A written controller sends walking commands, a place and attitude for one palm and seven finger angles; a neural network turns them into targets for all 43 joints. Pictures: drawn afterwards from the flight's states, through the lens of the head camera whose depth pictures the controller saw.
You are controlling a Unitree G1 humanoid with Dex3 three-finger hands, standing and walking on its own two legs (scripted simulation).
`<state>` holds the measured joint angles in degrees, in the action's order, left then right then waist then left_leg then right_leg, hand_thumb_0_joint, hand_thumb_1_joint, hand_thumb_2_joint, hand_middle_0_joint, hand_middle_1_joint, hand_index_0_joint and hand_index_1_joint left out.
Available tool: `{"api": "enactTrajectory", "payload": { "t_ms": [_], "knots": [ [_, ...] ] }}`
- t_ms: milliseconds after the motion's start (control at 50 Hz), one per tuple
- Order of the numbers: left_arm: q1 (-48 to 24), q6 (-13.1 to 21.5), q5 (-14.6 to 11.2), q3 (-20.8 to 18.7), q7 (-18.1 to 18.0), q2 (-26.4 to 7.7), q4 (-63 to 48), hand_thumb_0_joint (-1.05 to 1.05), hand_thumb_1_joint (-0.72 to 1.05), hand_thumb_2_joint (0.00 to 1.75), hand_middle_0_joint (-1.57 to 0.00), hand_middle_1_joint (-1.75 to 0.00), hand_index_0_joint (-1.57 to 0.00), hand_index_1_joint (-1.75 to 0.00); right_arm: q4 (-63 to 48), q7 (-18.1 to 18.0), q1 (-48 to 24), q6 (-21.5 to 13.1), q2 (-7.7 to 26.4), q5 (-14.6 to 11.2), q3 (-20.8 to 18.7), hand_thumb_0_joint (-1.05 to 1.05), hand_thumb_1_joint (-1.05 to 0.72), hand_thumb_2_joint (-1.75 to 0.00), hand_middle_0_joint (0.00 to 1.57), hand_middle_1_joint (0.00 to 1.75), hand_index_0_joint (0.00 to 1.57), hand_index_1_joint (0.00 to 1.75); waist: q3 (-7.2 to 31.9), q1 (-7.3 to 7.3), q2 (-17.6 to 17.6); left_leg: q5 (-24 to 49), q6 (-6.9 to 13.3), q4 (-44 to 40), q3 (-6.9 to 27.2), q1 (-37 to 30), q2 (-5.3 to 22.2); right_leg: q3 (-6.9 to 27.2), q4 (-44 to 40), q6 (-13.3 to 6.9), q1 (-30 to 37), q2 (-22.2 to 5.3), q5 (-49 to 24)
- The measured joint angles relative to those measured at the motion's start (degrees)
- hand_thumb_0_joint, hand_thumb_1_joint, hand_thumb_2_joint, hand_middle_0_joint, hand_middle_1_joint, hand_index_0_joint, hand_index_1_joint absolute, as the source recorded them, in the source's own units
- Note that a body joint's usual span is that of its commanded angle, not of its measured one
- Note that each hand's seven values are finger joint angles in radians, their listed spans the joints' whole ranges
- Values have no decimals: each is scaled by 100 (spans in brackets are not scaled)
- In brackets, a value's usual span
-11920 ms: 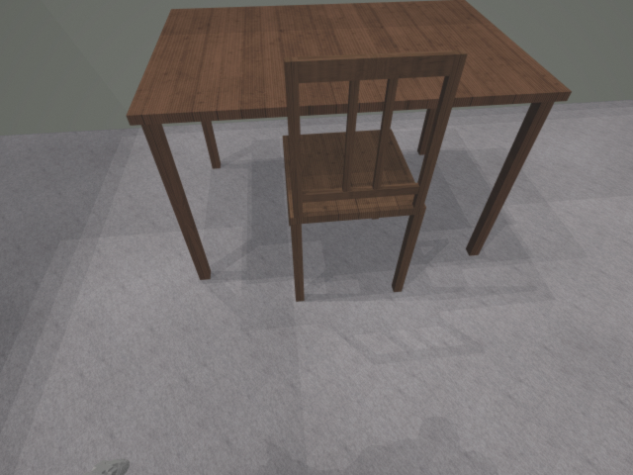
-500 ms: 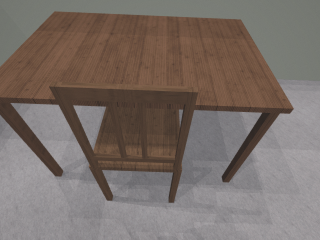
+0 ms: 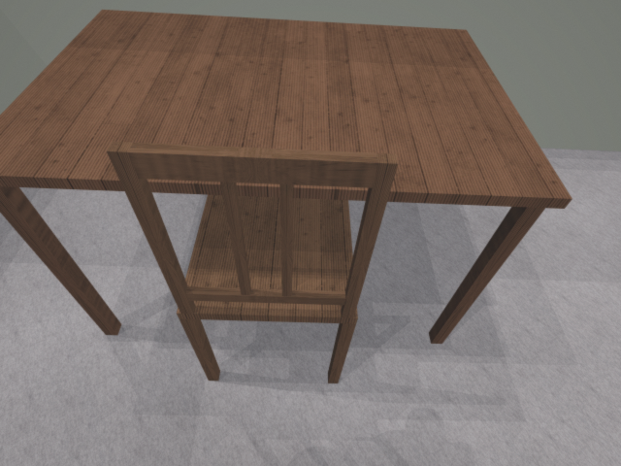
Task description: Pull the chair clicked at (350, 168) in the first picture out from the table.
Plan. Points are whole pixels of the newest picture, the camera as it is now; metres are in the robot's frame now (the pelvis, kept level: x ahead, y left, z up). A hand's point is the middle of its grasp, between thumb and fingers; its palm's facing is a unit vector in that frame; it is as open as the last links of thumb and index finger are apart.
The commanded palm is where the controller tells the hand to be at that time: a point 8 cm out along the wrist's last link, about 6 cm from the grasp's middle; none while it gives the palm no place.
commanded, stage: come to a stop and stand still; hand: left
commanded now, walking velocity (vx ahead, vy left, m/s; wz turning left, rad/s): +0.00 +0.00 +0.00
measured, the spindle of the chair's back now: (238, 245) +0.48 +0.15 -0.06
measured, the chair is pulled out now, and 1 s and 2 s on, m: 0.00 0.00 0.00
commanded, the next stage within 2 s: look again from close up in 0.42 s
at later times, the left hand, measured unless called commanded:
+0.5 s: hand out of the picture -0.03 +0.21 -0.16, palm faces +0.00 -0.98 -0.21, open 7.4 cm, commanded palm none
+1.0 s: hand out of the picture +0.00 +0.16 -0.16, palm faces +0.01 -0.98 -0.19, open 7.4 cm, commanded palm none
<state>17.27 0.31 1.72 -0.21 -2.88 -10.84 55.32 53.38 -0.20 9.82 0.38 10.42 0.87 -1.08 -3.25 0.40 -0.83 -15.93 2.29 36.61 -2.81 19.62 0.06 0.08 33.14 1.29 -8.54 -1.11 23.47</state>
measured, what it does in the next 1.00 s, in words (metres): stands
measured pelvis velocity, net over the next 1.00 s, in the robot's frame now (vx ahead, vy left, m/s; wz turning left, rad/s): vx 0.01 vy -0.01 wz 0.01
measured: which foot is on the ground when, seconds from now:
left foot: down 0.00-1.00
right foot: down 0.00-1.00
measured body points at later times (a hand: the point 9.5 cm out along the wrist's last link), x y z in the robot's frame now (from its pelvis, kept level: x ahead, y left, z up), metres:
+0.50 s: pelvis -0.01 +0.02 +0.01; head +0.01 +0.03 +0.46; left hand -0.03 +0.26 -0.15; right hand +0.03 -0.21 -0.14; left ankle +0.04 +0.09 -0.73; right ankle -0.06 -0.14 -0.72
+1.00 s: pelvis +0.01 -0.01 +0.01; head +0.03 -0.01 +0.46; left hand +0.01 +0.21 -0.15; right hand +0.05 -0.24 -0.14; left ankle +0.04 +0.09 -0.73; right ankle -0.06 -0.14 -0.73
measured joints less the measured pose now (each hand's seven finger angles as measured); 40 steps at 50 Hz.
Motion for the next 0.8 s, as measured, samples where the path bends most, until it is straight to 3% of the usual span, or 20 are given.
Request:
{"api": "enactTrajectory", "payload": {
  "t_ms": [80, 300, 580, 800],
  "knots": [
    [-196, -83, -15, -3, 43, -106, -118, 0, 91, 90, -20, -30, -20, -29, -1, 13, 143, 40, 5, 20, 67, 1, -91, -90, 19, 30, 20, 30, 29, -32, 107, 48, 135, 26, 4, 112, -72, -15, 34, -116, -96, -53, -1],
    [-64, -92, -18, -9, 125, -242, 22, 0, 91, 90, -20, -30, -20, -29, 261, 51, 320, 50, 32, 17, 87, 0, -92, -90, 20, 30, 21, 30, 50, -40, 107, 590, 266, -755, -77, 77, -310, 176, -354, -135, -246, -194, -317],
    [241, -24, -39, 136, 145, 1, 583, 0, 91, 90, -20, -30, -20, -29, 691, 21, 307, -70, 9, -48, 137, 1, -91, -90, 20, 30, 20, 30, 153, -89, -33, 685, 171, -1110, -60, -194, -312, 173, -684, 139, 0, -208, -458],
    [160, 58, -54, 177, 116, 156, 728, 0, 91, 90, -20, -30, -20, -29, 869, -27, 225, -135, -37, -75, 160, 1, -92, -90, 20, 30, 20, 30, 194, -86, -25, 550, 26, -1043, -5, -304, -198, 135, -719, 46, 156, -90, -374]
  ]
}}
